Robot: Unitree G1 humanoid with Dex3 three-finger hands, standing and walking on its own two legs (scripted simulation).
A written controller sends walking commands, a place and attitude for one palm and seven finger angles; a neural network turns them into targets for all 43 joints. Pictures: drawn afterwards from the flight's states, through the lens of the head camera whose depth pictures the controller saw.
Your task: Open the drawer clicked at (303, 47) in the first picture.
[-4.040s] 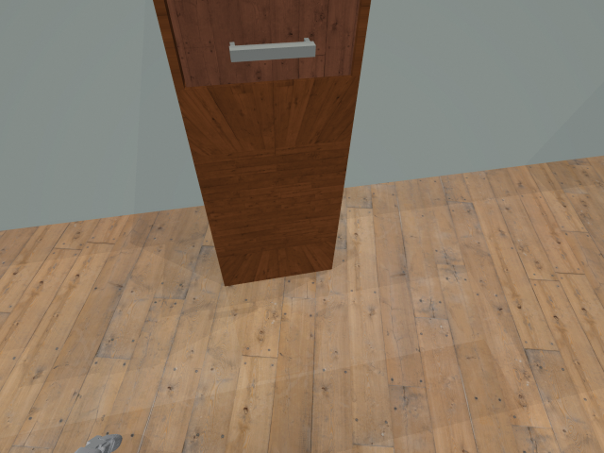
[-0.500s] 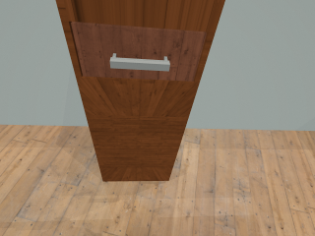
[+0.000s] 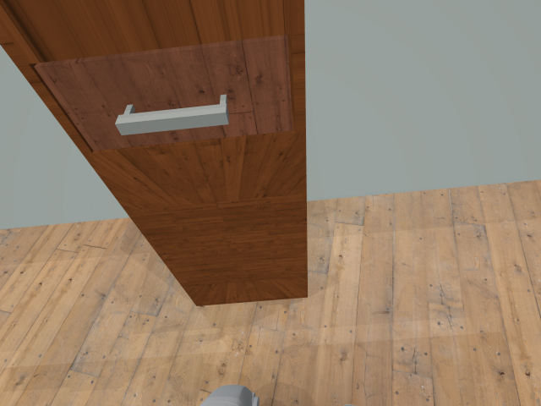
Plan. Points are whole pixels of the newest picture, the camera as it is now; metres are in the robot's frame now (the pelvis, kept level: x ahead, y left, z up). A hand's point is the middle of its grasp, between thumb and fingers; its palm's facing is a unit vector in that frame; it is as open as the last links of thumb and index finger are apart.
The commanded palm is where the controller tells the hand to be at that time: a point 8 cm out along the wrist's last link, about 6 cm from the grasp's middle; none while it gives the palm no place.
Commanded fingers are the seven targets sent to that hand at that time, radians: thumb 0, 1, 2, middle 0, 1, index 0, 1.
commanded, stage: come to a stop and stand still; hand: left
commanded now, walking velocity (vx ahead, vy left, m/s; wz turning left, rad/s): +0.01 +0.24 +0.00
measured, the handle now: (175, 112) +0.52 +0.19 +0.15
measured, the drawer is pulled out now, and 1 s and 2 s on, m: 0.00 0.00 0.00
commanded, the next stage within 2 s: look again from close up in 1.28 s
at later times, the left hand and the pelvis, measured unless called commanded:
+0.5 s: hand out of the picture -0.05 +0.26 -0.17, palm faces +0.09 -0.98 -0.18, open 7.3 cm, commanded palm none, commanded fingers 0.00 0.90 0.90 -0.20 -0.30 -0.20 -0.30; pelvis -0.06 +0.06 +0.02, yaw +2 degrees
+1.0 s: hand out of the picture +0.07 +0.18 -0.16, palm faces +0.00 -0.98 -0.21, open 7.3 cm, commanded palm none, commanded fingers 0.00 0.90 0.90 -0.20 -0.30 -0.20 -0.30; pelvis -0.02 +0.01 +0.00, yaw +1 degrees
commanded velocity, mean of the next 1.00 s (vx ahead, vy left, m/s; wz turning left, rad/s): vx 0.06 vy -0.06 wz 0.00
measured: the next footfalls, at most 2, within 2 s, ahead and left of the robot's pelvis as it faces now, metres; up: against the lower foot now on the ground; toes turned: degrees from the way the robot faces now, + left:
left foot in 0.38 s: +0.02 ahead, +0.15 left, +0.00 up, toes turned +3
right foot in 0.90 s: +0.00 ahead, -0.09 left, +0.00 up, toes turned -4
